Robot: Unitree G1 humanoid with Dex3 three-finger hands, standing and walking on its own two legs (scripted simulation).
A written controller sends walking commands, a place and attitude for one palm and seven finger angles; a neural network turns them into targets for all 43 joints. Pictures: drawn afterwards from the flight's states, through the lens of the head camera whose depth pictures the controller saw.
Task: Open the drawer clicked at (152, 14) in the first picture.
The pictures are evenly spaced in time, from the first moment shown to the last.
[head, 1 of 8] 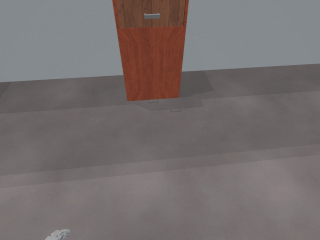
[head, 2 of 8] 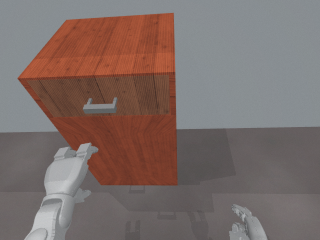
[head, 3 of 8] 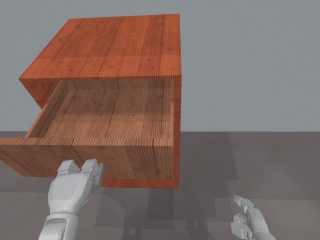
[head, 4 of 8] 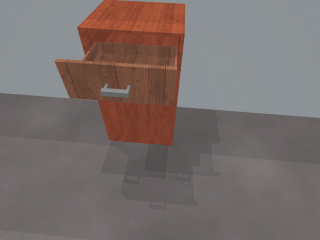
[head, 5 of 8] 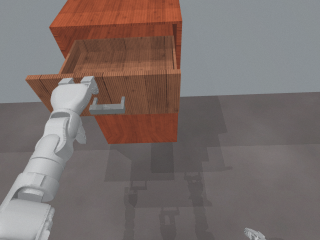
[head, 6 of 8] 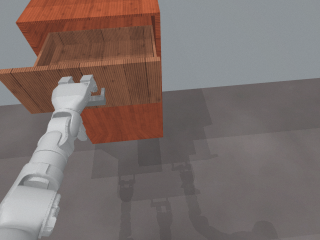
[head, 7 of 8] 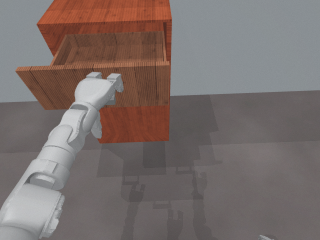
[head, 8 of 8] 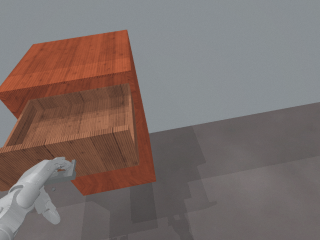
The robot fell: no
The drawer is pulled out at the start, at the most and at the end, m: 0.00 0.30 0.30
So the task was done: yes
